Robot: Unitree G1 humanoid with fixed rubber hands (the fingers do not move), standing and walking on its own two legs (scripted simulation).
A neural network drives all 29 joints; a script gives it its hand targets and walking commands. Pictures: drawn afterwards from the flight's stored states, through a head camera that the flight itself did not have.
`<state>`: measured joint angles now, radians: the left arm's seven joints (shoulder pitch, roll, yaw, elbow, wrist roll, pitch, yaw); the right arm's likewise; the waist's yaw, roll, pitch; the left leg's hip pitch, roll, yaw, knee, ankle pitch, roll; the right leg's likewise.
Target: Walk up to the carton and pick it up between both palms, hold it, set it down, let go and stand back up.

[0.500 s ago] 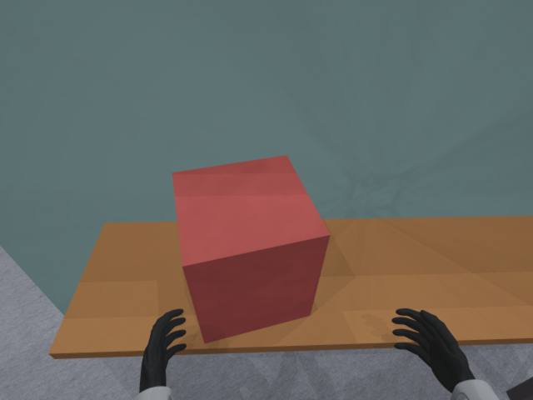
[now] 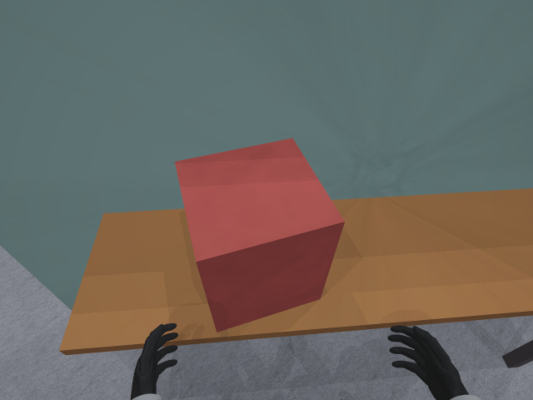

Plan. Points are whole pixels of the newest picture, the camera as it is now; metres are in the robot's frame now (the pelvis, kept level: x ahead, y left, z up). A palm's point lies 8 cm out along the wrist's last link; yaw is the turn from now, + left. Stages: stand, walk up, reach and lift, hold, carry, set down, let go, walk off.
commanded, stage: set down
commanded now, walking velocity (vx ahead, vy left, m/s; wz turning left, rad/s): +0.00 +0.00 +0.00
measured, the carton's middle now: (254, 236) +0.39 +0.05 +0.00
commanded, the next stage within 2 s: let go in 0.78 s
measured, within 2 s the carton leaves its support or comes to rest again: neither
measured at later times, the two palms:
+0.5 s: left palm (140, 385) +0.16 +0.22 -0.06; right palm (418, 390) +0.16 -0.20 -0.06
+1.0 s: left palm (134, 383) +0.16 +0.23 -0.06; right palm out of the picture +0.15 -0.19 -0.08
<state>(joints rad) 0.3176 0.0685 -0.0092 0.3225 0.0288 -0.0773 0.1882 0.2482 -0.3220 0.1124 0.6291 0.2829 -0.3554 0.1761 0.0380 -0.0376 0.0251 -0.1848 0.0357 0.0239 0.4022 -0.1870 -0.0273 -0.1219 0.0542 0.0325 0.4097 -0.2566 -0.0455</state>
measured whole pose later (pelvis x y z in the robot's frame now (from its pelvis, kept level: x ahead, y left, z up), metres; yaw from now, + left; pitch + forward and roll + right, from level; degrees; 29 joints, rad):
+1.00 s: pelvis -0.01 +0.03 +0.00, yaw +0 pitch -7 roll +0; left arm 0.18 0.16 -0.06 0.43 0.00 0.13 -0.01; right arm 0.18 -0.18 0.01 0.70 0.00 -0.15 0.01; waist 0.02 -0.01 0.09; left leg -0.10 -0.01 0.04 0.40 -0.18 0.02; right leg -0.05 0.01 0.03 0.42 -0.26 0.00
